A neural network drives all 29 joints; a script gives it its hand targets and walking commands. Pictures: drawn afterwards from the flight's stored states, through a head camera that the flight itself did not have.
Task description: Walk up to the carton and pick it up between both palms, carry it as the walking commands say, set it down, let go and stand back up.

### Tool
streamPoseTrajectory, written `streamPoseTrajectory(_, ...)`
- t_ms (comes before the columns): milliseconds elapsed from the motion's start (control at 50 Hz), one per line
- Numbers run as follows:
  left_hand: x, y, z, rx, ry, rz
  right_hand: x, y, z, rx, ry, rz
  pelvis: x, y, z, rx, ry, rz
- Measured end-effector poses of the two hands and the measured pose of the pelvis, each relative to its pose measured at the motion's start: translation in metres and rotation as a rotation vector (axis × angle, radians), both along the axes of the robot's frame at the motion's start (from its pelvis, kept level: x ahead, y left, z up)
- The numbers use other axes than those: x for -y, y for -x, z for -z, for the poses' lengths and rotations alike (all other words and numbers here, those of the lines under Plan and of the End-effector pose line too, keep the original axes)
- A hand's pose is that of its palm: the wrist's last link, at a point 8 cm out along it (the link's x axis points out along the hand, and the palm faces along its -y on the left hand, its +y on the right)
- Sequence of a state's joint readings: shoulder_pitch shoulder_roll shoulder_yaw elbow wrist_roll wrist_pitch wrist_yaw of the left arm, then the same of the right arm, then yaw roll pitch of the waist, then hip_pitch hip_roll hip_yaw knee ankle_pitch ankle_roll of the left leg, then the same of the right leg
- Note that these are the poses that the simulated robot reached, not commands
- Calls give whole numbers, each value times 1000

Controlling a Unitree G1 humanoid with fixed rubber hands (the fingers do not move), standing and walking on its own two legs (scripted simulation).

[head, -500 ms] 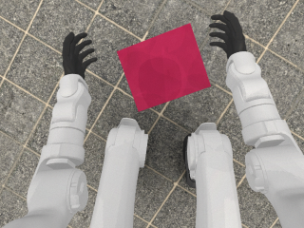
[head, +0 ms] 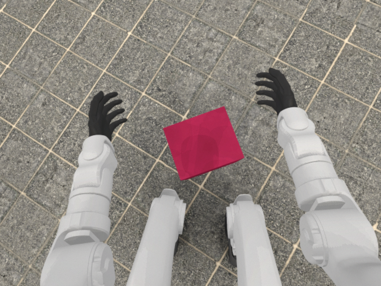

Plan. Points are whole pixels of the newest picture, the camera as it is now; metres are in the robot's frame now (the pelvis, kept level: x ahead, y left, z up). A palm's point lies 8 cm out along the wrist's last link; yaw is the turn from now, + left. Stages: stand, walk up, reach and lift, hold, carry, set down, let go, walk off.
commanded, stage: set down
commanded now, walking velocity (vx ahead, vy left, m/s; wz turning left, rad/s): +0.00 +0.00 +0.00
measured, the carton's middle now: (203, 147) +0.43 +0.02 -0.43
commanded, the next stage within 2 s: let go in 0.54 s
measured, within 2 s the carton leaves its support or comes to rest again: neither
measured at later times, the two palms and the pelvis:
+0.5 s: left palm (63, 118) +0.41 +0.22 +0.03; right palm (320, 82) +0.47 -0.16 +0.02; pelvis +0.03 -0.01 +0.12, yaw +0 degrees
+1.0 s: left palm out of the picture +0.30 +0.24 +0.13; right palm out of the picture +0.34 -0.20 +0.11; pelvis +0.08 +0.01 +0.20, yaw -1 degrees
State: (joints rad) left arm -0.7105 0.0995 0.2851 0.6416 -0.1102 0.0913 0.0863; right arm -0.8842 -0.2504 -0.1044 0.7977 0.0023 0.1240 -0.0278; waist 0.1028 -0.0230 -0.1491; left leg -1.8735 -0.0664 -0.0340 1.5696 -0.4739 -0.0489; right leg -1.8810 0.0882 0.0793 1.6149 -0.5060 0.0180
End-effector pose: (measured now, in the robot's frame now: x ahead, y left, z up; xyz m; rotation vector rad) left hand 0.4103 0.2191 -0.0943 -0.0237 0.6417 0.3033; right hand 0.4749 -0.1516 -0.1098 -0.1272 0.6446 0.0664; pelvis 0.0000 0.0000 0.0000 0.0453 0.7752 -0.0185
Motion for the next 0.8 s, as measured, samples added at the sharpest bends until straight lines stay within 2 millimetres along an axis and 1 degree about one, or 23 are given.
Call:
streamPoseTrajectory(160, 0, 4, -50, 3, 6, 5, 5, 5, -45, -14, 2, -5, 5, -12, -44, 10, 3, 0)
streamPoseTrajectory(360, 1, 6, -110, 12, 5, 11, 7, 3, -107, -9, 5, -6, 9, -24, -97, 50, 6, 1)
streamPoseTrajectory(460, -1, 6, -124, -3, -7, 17, 10, 3, -122, -23, 4, 7, 10, -28, -115, 64, 9, -2)
streamPoseTrajectory(560, 2, 3, -125, -14, -27, 51, 14, 4, -126, -19, 24, 27, 9, -29, -123, 59, 14, -2)
streamPoseTrajectory(620, 6, 10, -124, -36, -43, 100, 18, 17, -126, -31, 54, 36, 9, -33, -127, 56, 15, -2)
streamPoseTrajectory(700, 6, 34, -128, -84, -55, 165, 22, 48, -129, -66, 80, 65, 7, -40, -137, 90, 17, 2)
streamPoseTrajectory(740, 4, 49, -136, -110, -63, 193, 24, 66, -135, -86, 86, 83, 5, -44, -145, 123, 20, 2)
streamPoseTrajectory(800, -3, 70, -154, -152, -68, 226, 28, 90, -153, -107, 95, 109, 2, -52, -160, 188, 29, 0)
